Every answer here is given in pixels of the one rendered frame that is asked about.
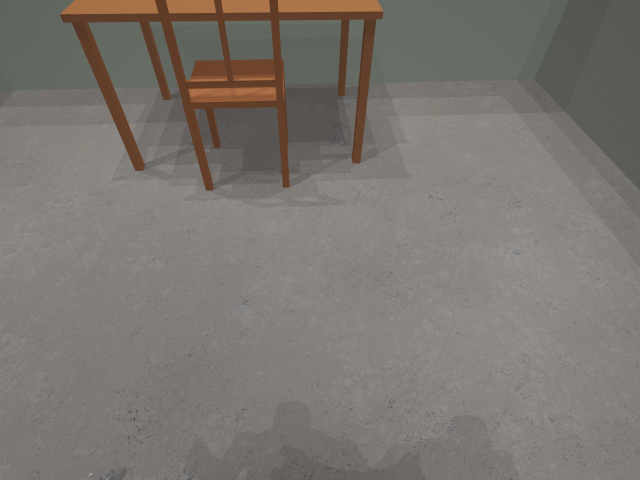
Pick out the table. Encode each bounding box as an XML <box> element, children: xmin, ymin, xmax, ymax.
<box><xmin>60</xmin><ymin>0</ymin><xmax>383</xmax><ymax>171</ymax></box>

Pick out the chair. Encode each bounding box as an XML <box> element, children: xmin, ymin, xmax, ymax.
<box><xmin>155</xmin><ymin>0</ymin><xmax>290</xmax><ymax>191</ymax></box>

